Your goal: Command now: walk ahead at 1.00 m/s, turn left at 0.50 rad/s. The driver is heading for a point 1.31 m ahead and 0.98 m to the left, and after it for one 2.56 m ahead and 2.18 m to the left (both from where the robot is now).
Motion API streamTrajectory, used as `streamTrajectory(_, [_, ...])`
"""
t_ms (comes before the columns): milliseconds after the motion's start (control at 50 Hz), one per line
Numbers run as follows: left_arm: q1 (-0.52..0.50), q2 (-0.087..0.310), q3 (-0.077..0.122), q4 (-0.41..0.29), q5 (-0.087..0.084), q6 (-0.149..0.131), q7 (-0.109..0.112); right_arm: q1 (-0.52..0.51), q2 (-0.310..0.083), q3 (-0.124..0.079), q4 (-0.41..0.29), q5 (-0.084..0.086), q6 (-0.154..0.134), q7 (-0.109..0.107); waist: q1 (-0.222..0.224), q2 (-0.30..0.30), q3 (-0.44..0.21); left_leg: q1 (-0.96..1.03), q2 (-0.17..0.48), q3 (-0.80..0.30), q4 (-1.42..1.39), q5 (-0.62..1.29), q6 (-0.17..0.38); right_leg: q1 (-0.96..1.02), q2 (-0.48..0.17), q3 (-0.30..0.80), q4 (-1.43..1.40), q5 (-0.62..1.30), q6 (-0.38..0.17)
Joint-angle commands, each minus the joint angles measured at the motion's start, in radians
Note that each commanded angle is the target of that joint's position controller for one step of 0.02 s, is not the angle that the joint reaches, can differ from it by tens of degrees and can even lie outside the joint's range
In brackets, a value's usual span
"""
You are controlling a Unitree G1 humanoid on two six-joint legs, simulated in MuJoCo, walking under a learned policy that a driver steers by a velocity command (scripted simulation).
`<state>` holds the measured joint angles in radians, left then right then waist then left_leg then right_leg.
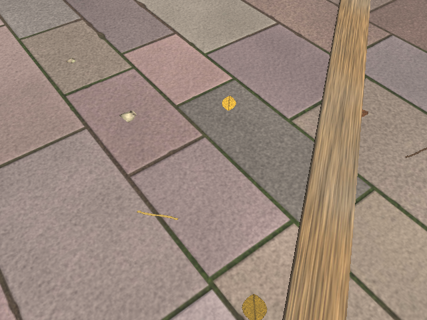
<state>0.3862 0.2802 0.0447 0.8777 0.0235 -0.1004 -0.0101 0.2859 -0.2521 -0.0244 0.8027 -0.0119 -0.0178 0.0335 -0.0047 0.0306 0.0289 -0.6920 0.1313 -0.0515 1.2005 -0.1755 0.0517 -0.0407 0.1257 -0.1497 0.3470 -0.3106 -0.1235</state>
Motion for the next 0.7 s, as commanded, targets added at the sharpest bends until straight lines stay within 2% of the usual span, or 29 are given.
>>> streamTrajectory(20, [-0.069, 0.045, 0.005, -0.058, -0.007, -0.051, -0.009, -0.074, -0.038, -0.008, -0.063, 0.006, -0.002, 0.014, -0.016, -0.064, 0.127, -0.007, 0.001, 0.052, -0.157, 0.185, 0.016, -0.172, -0.227, 0.032, -0.265, 0.498, 0.027])
streamTrajectory(40, [-0.074, 0.047, 0.002, -0.057, -0.007, -0.052, -0.007, -0.086, -0.039, -0.008, -0.057, 0.014, -0.004, 0.019, -0.011, -0.048, 0.096, 0.015, -0.032, 0.094, -0.203, 0.245, 0.028, -0.138, -0.197, -0.024, -0.264, 0.569, 0.053])
streamTrajectory(60, [-0.056, 0.062, 0.000, -0.055, -0.013, -0.058, -0.003, -0.125, -0.025, 0.001, -0.086, 0.010, -0.011, 0.027, -0.013, -0.072, 0.109, 0.043, -0.022, 0.124, -0.298, 0.297, 0.042, -0.137, -0.229, -0.050, -0.260, 0.690, 0.063])
streamTrajectory(100, [-0.007, 0.074, -0.004, -0.030, -0.020, -0.060, 0.012, -0.200, -0.032, 0.005, -0.106, 0.004, -0.018, 0.037, 0.007, -0.047, 0.115, 0.092, -0.077, 0.206, -0.439, 0.367, 0.070, -0.049, -0.239, -0.089, -0.255, 0.908, 0.093])
streamTrajectory(140, [0.010, 0.131, 0.004, -0.032, -0.014, -0.047, 0.044, -0.166, -0.067, 0.000, -0.094, -0.004, -0.018, 0.045, -0.021, -0.093, 0.040, 0.183, -0.162, 0.262, -0.508, 0.347, 0.097, 0.091, -0.269, -0.105, -0.138, 1.263, 0.121])
streamTrajectory(160, [0.002, 0.165, 0.010, -0.050, -0.012, -0.037, 0.061, -0.092, -0.088, -0.009, -0.062, 0.009, -0.010, 0.044, -0.054, -0.116, -0.041, 0.270, -0.227, 0.283, -0.479, 0.279, 0.101, 0.138, -0.274, -0.117, -0.011, 1.527, 0.137])
streamTrajectory(180, [-0.024, 0.207, 0.022, -0.064, -0.002, -0.018, 0.071, 0.015, -0.116, -0.017, -0.050, -0.006, -0.009, 0.042, -0.119, -0.157, -0.056, 0.367, -0.240, 0.266, -0.497, 0.180, 0.127, 0.115, -0.318, -0.099, 0.162, 1.595, 0.143])
streamTrajectory(200, [-0.088, 0.229, 0.031, -0.082, 0.017, 0.003, 0.076, 0.220, -0.178, -0.044, 0.005, -0.012, -0.005, 0.030, -0.233, -0.166, -0.130, 0.566, -0.248, 0.221, -0.488, 0.105, 0.166, 0.046, -0.343, -0.073, 0.416, 1.589, 0.141])
streamTrajectory(220, [-0.162, 0.234, 0.038, -0.095, 0.015, 0.018, 0.067, 0.427, -0.228, -0.077, 0.064, -0.006, -0.006, 0.009, -0.348, -0.109, -0.183, 0.780, -0.204, 0.111, -0.578, 0.100, 0.228, -0.101, -0.283, -0.074, 0.824, 1.249, 0.128])
streamTrajectory(240, [-0.201, 0.048, -0.010, -0.125, 0.035, 0.006, 0.032, 0.375, -0.266, -0.088, 0.089, 0.012, -0.001, -0.012, -0.234, 0.143, -0.102, 0.898, -0.114, -0.016, -0.496, 0.136, 0.260, -0.464, -0.088, -0.029, 1.226, -0.082, 0.108])
streamTrajectory(260, [-0.116, 0.021, -0.028, -0.232, -0.002, -0.015, 0.026, 0.276, -0.375, -0.114, 0.039, -0.017, 0.013, -0.017, -0.112, 0.284, -0.259, 1.119, 0.070, -0.568, -0.669, -0.016, 0.475, -0.820, -0.026, 0.152, 1.474, -0.249, 0.150])
streamTrajectory(280, [-0.174, 0.076, -0.038, -0.258, 0.016, -0.043, 0.022, 0.237, -0.315, -0.111, -0.002, -0.010, 0.014, -0.023, -0.132, 0.071, -0.246, 1.063, 0.121, -0.759, -0.899, -0.241, 0.448, -0.886, -0.081, 0.259, 1.388, -0.133, 0.117])
streamTrajectory(300, [-0.217, 0.102, -0.033, -0.252, 0.021, -0.051, 0.016, 0.188, -0.240, -0.094, 0.006, -0.003, 0.015, -0.025, -0.083, -0.097, -0.095, 0.863, 0.088, -0.675, -0.977, -0.325, 0.365, -0.845, -0.137, 0.259, 1.261, -0.046, 0.100])
streamTrajectory(320, [-0.187, 0.098, -0.037, -0.253, 0.030, -0.047, 0.014, 0.143, -0.215, -0.086, 0.003, -0.002, 0.007, -0.026, -0.014, -0.113, -0.024, 0.701, 0.071, -0.622, -0.992, -0.268, 0.341, -0.790, -0.171, 0.248, 1.158, -0.020, 0.108])
streamTrajectory(360, [-0.199, 0.080, -0.047, -0.258, 0.058, 0.003, 0.014, 0.112, -0.169, -0.066, -0.002, 0.008, -0.025, -0.030, 0.044, -0.162, 0.063, 0.446, -0.031, -0.467, -0.998, -0.106, 0.311, -0.677, -0.223, 0.242, 1.037, -0.038, 0.148])
streamTrajectory(380, [-0.193, 0.060, -0.054, -0.266, 0.060, 0.025, 0.010, 0.083, -0.186, -0.068, -0.014, 0.008, -0.037, -0.028, 0.064, -0.138, 0.052, 0.355, -0.073, -0.407, -1.031, -0.157, 0.299, -0.623, -0.237, 0.218, 0.944, -0.044, 0.164])
streamTrajectory(400, [-0.248, 0.062, -0.059, -0.301, 0.056, 0.034, 0.005, 0.078, -0.212, -0.074, -0.024, 0.009, -0.051, -0.028, 0.054, -0.100, 0.081, 0.273, -0.089, -0.389, -1.061, -0.085, 0.309, -0.591, -0.249, 0.194, 0.828, -0.004, 0.179])
streamTrajectory(440, [-0.384, 0.053, -0.068, -0.354, 0.036, 0.032, -0.005, 0.096, -0.203, -0.076, -0.026, 0.011, -0.062, -0.027, 0.009, -0.080, 0.106, 0.227, -0.139, -0.318, -1.066, 0.065, 0.276, -0.523, -0.248, 0.164, 0.596, 0.166, 0.195])
streamTrajectory(460, [-0.424, 0.036, -0.075, -0.366, 0.023, 0.031, -0.010, 0.097, -0.213, -0.083, -0.030, 0.016, -0.062, -0.025, -0.016, -0.054, 0.091, 0.236, -0.165, -0.294, -1.060, 0.096, 0.246, -0.475, -0.231, 0.153, 0.478, 0.267, 0.192])
streamTrajectory(500, [-0.451, 0.032, -0.077, -0.375, 0.006, 0.027, -0.012, 0.133, -0.227, -0.094, -0.029, 0.023, -0.059, -0.018, -0.066, -0.005, 0.045, 0.337, -0.162, -0.298, -1.016, 0.270, 0.209, -0.424, -0.189, 0.137, 0.340, 0.400, 0.178])
streamTrajectory(540, [-0.479, 0.052, -0.071, -0.388, 0.001, 0.021, -0.007, 0.152, -0.239, -0.103, -0.029, 0.020, -0.055, -0.019, -0.091, 0.021, 0.015, 0.451, -0.139, -0.327, -0.966, 0.348, 0.181, -0.392, -0.163, 0.151, 0.236, 0.413, 0.163])
streamTrajectory(560, [-0.466, 0.069, -0.064, -0.386, 0.003, 0.018, -0.004, 0.147, -0.243, -0.106, -0.033, 0.017, -0.052, -0.023, -0.085, 0.026, -0.001, 0.502, -0.133, -0.342, -0.928, 0.377, 0.162, -0.357, -0.148, 0.161, 0.182, 0.392, 0.157])
streamTrajectory(580, [-0.417, 0.097, -0.052, -0.372, 0.004, 0.014, 0.003, 0.134, -0.257, -0.111, -0.039, 0.012, -0.053, -0.027, -0.061, 0.030, -0.037, 0.548, -0.128, -0.356, -0.852, 0.486, 0.140, -0.288, -0.125, 0.171, 0.152, 0.342, 0.149])
streamTrajectory(600, [-0.304, 0.146, -0.030, -0.340, 0.000, 0.010, 0.015, 0.117, -0.286, -0.116, -0.045, 0.003, -0.054, -0.027, -0.002, 0.025, -0.120, 0.584, -0.131, -0.352, -0.707, 0.609, 0.116, -0.167, -0.101, 0.174, 0.162, 0.238, 0.137])
streamTrajectory(620, [-0.114, 0.186, -0.008, -0.298, -0.001, 0.004, 0.029, 0.060, -0.310, -0.120, -0.057, 0.001, -0.059, -0.022, 0.119, 0.009, -0.220, 0.531, -0.160, -0.324, -0.486, 0.619, 0.093, 0.039, -0.119, 0.171, 0.167, 0.174, 0.124])
streamTrajectory(640, [0.119, 0.250, 0.022, -0.257, 0.018, 0.000, 0.051, 0.021, -0.232, -0.098, -0.084, -0.001, -0.073, -0.020, 0.217, -0.054, -0.348, 0.377, -0.196, -0.268, -0.176, 0.412, 0.085, 0.296, -0.277, 0.310, 0.200, -0.094, 0.094])
streamTrajectory(660, [0.121, 0.328, 0.039, -0.257, 0.068, 0.000, 0.052, 0.135, -0.048, -0.051, -0.135, 0.043, -0.075, -0.022, 0.108, -0.373, -0.467, 0.054, -0.308, -0.152, 0.131, -0.377, 0.059, 0.534, -0.601, 0.842, 0.033, -0.417, 0.011])
streamTrajectory(680, [0.023, 0.302, 0.052, -0.265, 0.047, 0.013, 0.044, 0.120, -0.110, -0.037, -0.148, 0.029, -0.059, -0.027, 0.078, -0.389, -0.439, -0.093, -0.225, -0.089, 0.248, -0.286, 0.073, 0.455, -0.616, 1.091, -0.100, -0.636, -0.035])
streamTrajectory(700, [-0.073, 0.192, 0.031, -0.278, 0.035, 0.019, 0.041, 0.015, -0.172, -0.049, -0.135, 0.000, -0.043, -0.026, 0.085, -0.219, -0.253, -0.131, -0.164, -0.054, 0.235, -0.170, 0.070, 0.295, -0.548, 0.894, -0.100, -0.581, -0.016])
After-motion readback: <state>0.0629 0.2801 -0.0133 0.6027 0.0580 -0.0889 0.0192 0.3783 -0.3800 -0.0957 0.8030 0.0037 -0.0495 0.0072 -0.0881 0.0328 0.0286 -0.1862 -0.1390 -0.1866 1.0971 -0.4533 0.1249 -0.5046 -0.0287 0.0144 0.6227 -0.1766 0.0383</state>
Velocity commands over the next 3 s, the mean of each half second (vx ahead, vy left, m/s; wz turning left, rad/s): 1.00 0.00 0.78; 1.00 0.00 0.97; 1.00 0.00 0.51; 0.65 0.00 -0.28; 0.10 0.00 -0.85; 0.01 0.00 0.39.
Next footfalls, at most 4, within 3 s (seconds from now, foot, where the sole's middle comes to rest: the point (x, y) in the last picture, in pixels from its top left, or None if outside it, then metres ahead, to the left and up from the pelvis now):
0.22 left None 0.40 0.09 -0.77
0.64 right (204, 222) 0.86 0.06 -0.77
1.10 left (93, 190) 1.00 0.49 -0.77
1.52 right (36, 126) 1.35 0.81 -0.77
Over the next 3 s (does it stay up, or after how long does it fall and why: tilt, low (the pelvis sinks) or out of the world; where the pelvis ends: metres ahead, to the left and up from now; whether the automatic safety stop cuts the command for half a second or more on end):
stays up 1.35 1.04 0.01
